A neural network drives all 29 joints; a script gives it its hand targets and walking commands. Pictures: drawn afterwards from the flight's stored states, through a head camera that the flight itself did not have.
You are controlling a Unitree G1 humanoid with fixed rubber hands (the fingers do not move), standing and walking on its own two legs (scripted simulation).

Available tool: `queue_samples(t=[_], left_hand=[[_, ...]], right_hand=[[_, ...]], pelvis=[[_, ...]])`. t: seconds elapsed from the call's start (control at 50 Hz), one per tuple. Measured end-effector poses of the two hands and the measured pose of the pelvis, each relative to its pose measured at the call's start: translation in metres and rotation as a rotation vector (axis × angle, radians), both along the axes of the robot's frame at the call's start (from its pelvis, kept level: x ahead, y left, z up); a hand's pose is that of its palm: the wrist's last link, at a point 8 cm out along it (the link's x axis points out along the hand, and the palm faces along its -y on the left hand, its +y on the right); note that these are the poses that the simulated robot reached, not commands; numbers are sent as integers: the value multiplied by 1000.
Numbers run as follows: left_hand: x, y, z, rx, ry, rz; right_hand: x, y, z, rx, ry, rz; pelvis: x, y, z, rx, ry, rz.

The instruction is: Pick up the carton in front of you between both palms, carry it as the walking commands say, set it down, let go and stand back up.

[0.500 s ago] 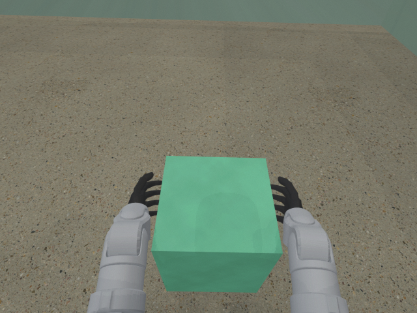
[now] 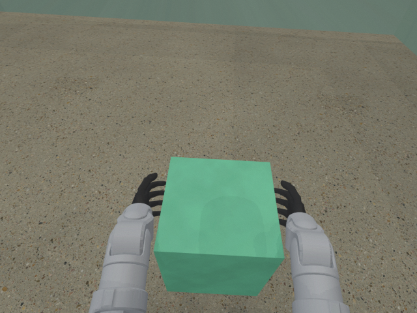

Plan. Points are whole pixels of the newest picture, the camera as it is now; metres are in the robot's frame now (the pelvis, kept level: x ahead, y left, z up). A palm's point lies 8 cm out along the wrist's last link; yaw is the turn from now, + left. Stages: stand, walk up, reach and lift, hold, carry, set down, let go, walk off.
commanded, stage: hold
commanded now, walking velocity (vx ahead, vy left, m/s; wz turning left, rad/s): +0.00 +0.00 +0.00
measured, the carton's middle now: (216, 229) +0.30 +0.00 -0.05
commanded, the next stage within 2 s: set down in 0.54 s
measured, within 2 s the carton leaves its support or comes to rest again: neither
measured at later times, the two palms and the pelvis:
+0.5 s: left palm (147, 227) +0.25 +0.13 +0.05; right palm (310, 237) +0.24 -0.17 +0.04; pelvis -0.05 -0.02 -0.01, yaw -3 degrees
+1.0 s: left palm (161, 213) +0.32 +0.12 -0.02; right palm (297, 225) +0.30 -0.18 -0.02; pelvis -0.03 -0.01 -0.02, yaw -4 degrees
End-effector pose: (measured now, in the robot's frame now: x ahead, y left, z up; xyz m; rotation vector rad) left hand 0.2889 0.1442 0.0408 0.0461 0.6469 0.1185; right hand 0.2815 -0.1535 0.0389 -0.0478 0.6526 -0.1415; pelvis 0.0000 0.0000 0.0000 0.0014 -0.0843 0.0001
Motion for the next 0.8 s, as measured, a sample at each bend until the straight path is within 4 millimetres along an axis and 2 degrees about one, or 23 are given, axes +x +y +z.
queue_samples(t=[0.16,0.38,0.46,0.52,0.62,0.7,0.8], left_hand=[[-29,9,1,-9,-7,71],[-39,-11,14,1,-30,40],[-41,-16,12,-8,-26,32],[-40,-21,7,-34,-24,20],[-30,-34,12,-52,-48,-21],[-18,-39,13,-69,-35,-20],[-1,-34,14,-60,-44,3]], right_hand=[[-8,9,3,11,-6,57],[-33,-11,5,42,-29,9],[-38,-16,5,60,-27,-18],[-43,-21,5,49,-26,-40],[-45,-33,14,35,-50,-82],[-35,-38,16,31,-39,-90],[-12,-33,13,60,-47,-80]], pelvis=[[-18,-8,-2,-1,-43,16],[-44,-17,-7,5,-91,7],[-50,-18,-10,5,-108,-28],[-52,-18,-11,2,-115,-46],[-48,-18,-12,0,-120,-59],[-45,-15,-13,2,-128,-78],[-39,-12,-16,-2,-118,-87]])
